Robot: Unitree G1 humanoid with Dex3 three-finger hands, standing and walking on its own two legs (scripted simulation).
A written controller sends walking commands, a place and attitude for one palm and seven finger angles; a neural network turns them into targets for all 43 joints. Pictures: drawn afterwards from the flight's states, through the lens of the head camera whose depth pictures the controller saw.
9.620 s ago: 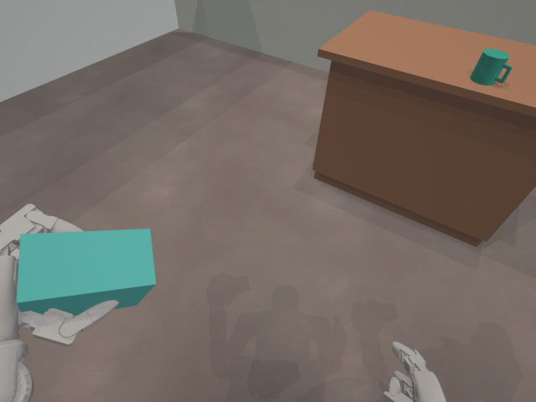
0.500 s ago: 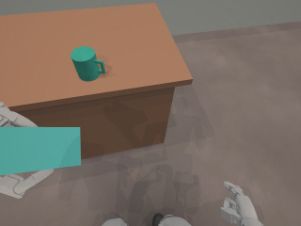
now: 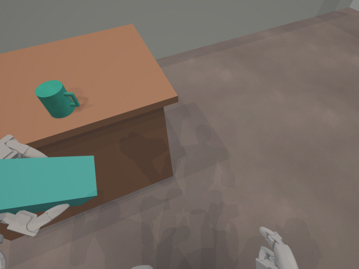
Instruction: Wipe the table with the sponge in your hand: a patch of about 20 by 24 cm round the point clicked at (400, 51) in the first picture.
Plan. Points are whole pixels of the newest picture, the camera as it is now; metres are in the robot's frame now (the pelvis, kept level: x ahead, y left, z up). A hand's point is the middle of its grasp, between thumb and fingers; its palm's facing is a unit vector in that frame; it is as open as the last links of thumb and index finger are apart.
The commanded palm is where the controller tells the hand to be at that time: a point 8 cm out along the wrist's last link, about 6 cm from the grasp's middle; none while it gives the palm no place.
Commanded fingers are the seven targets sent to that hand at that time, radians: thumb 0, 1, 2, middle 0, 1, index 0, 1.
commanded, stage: take the last steps up to it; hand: left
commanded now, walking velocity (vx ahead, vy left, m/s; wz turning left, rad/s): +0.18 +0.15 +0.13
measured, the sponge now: (61, 185) +0.24 +0.19 +0.15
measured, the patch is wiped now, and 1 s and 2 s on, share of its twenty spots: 0.00 0.00 0.00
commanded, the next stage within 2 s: come to a stop and stand still in 1.02 s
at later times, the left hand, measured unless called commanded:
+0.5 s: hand out of the picture +0.19 +0.28 +0.16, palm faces +0.49 -0.74 -0.46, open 10.2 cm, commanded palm +0.13 +0.32 +0.18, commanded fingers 0.00 0.10 1.30 -1.20 -1.60 -1.20 -1.60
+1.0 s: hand out of the picture +0.26 +0.35 +0.16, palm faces +0.41 -0.78 -0.48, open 10.2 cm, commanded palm +0.20 +0.39 +0.18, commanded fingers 0.00 0.10 1.30 -1.20 -1.60 -1.20 -1.60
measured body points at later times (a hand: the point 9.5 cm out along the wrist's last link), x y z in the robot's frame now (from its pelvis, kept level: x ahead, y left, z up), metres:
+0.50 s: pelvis +0.00 +0.02 -0.02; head +0.00 +0.01 +0.43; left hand +0.16 +0.32 +0.19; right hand +0.18 -0.19 -0.12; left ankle -0.03 +0.15 -0.73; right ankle +0.03 -0.06 -0.74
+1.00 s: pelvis +0.06 +0.10 -0.01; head +0.09 +0.10 +0.44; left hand +0.24 +0.39 +0.19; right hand +0.24 -0.10 -0.10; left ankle +0.04 +0.20 -0.74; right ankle +0.07 +0.02 -0.73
